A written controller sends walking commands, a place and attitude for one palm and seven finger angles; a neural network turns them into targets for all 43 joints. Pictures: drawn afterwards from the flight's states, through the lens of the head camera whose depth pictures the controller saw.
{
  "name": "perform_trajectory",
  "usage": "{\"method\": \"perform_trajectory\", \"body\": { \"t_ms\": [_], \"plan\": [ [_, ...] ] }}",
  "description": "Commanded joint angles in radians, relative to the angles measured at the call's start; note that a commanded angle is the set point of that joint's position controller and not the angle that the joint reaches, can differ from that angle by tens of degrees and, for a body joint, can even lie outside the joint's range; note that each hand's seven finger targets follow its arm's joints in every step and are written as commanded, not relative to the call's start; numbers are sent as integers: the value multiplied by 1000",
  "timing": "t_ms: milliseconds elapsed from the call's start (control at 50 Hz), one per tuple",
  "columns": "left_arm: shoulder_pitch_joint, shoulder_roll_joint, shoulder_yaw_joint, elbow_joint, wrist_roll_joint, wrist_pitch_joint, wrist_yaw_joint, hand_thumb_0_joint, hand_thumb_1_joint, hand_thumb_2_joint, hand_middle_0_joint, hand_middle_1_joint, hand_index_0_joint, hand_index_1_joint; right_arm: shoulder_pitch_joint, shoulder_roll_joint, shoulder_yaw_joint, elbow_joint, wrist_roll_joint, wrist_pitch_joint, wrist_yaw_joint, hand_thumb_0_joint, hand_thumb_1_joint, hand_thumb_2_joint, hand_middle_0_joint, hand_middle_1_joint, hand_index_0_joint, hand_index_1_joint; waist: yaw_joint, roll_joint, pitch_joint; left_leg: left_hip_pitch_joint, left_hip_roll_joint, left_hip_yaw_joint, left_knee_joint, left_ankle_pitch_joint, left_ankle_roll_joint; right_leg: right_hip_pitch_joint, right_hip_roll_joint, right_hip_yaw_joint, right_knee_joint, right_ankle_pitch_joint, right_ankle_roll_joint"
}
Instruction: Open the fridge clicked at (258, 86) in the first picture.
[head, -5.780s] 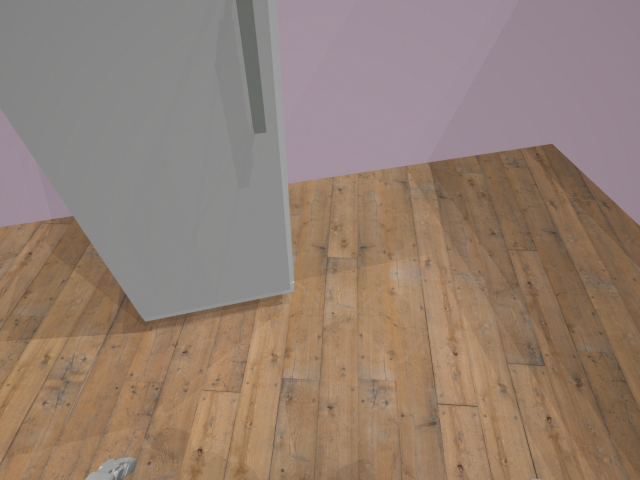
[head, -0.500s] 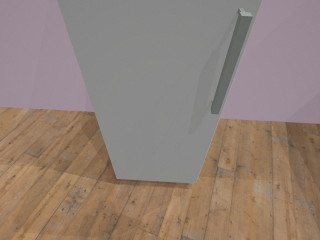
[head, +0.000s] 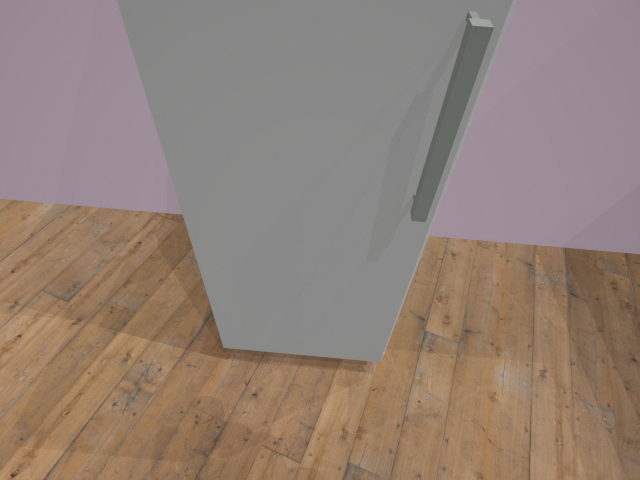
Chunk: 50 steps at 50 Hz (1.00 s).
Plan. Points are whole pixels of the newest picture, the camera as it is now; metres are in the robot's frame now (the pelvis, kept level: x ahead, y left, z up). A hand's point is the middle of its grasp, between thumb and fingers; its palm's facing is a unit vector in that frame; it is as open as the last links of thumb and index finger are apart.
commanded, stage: look again from close up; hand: right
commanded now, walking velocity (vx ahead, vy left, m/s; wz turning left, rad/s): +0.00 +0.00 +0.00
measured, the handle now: (441, 132) +0.56 -0.14 +0.16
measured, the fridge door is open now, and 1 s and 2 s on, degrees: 0 0 0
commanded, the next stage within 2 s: shuffle to correct the standing spot in 0.74 s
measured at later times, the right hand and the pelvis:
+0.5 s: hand out of the picture +0.03 -0.16 -0.17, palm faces +0.01 +0.98 -0.20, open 7.3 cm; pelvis +0.02 +0.01 +0.00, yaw +0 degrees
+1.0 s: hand out of the picture +0.04 -0.16 -0.17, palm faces +0.02 +0.98 -0.21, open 7.3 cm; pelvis +0.03 +0.03 +0.00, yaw +0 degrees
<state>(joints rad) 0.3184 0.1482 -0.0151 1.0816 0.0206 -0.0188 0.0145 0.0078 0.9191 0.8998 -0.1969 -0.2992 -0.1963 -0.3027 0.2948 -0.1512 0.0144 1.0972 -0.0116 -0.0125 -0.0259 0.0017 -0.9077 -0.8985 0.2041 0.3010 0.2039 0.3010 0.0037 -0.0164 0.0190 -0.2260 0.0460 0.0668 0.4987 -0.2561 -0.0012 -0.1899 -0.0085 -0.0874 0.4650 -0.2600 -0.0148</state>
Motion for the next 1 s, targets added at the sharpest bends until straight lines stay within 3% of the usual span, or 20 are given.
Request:
{"method": "perform_trajectory", "body": {
  "t_ms": [0, 160, 320, 440, 600, 820, 860, 920, 980],
  "plan": [
    [42, 99, 19, -27, -5, -19, 9, 0, 900, 900, -200, -300, -200, -300, 57, -103, -20, -33, -3, -14, -9, 0, -900, -900, 200, 300, 200, 300, -12, 25, 49, 17, 59, -82, -94, 7, 35, -79, -100, 119, -143, -9, -24],
    [43, 94, 21, 1, -7, -25, 13, 0, 900, 900, -200, -300, -200, -300, 43, -109, -25, -27, -1, -18, -10, 0, -900, -900, 200, 300, 200, 300, -10, 16, 34, 24, 68, -87, -83, 122, 38, -36, -102, 96, -108, 120, -19],
    [26, 101, 24, 15, -8, -23, 16, 0, 900, 900, -200, -300, -200, -300, 31, -125, -30, -20, -3, -21, -11, 0, -900, -900, 200, 300, 200, 300, -7, 22, 26, 37, 76, -92, -83, 199, 41, -10, -103, 84, -91, 163, -14],
    [0, 111, 27, 14, -6, -20, 17, 0, 900, 900, -200, -300, -200, -300, 18, -134, -32, -21, -3, -20, -9, 0, -900, -900, 200, 300, 200, 300, -6, 1, 32, 27, 74, -100, -93, 196, 43, 2, -105, 84, -94, 161, -11],
    [-29, 127, 31, 10, -7, -20, 18, 0, 900, 900, -200, -300, -200, -300, 4, -153, -36, -28, -4, -24, -7, 0, -900, -900, 200, 300, 200, 300, -8, 23, 9, 47, 77, -104, -96, 254, 45, 28, -109, 79, -89, 190, -9],
    [-55, 151, 29, 11, -5, -17, 15, 0, 900, 900, -200, -300, -200, -300, -19, -174, -40, -35, -4, -22, -4, 0, -900, -900, 200, 300, 200, 300, -10, 26, 18, 46, 80, -109, -120, 213, 46, 20, -109, 82, -104, 160, -4],
    [-20, 100, 18, 26, 1, -7, 11, 0, 900, 900, -200, -300, -200, -300, 11, -129, -32, -19, -5, -11, -3, 0, -900, -900, 200, 300, 200, 300, -11, 42, 13, 43, 73, -106, -122, 24, 47, 9, -98, 65, -92, 28, -1],
    [-12, 97, 20, 20, 7, 2, 3, 0, 900, 900, -200, -300, -200, -300, 32, -144, -42, -23, -10, -1, 4, 0, -900, -900, 200, 300, 200, 300, -18, 71, 79, 3, 80, -150, -169, -257, 69, -70, -67, 42, -46, -147, -6],
    [-9, 79, 21, 6, 9, 0, -2, 0, 900, 900, -200, -300, -200, -300, 70, -162, -58, -24, -8, -1, 7, 0, -900, -900, 200, 300, 200, 300, -25, 129, 118, -3, 122, -217, -221, -350, 111, -140, -36, 4, 60, -153, -3]
  ]
}}
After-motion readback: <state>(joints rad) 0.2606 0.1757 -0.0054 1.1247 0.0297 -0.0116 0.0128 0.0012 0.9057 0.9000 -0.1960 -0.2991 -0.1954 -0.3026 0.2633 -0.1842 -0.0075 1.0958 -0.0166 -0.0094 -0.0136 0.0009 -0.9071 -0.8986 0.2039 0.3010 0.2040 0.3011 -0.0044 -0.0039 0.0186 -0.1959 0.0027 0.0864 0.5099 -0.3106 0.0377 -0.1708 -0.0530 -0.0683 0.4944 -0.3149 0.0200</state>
